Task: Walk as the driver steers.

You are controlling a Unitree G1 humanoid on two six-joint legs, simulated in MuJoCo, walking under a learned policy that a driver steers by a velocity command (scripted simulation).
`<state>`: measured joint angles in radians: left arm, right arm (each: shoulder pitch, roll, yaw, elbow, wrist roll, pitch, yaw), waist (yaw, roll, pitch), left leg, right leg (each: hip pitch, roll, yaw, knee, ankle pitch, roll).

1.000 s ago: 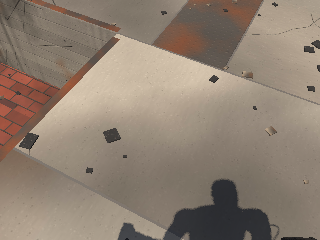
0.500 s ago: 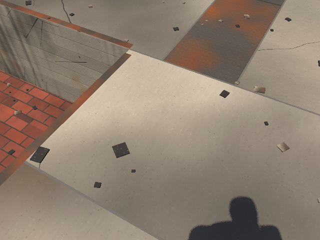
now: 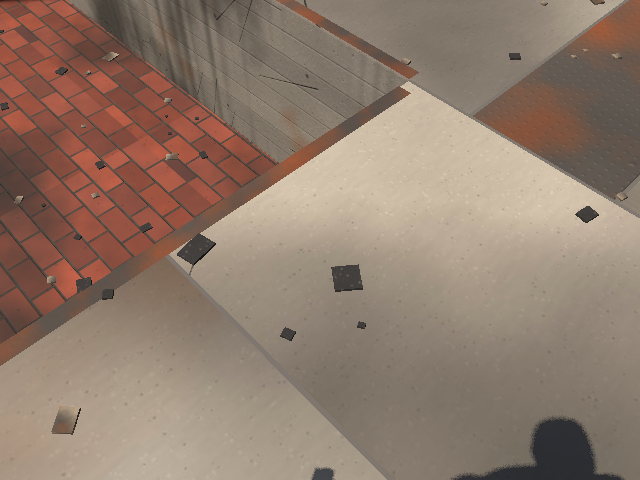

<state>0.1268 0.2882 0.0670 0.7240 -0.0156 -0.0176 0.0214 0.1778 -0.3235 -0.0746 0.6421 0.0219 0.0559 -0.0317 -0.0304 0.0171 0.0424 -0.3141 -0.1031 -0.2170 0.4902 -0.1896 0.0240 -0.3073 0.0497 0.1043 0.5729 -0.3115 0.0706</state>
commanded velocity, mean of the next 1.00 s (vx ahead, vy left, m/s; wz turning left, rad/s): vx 0.02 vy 0.00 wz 0.59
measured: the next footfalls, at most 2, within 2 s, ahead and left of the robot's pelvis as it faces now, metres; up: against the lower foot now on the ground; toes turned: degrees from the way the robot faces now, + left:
right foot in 0.02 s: +0.05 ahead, -0.13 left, +0.00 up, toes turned +7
left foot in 0.46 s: +0.00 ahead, +0.13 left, +0.00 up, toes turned +18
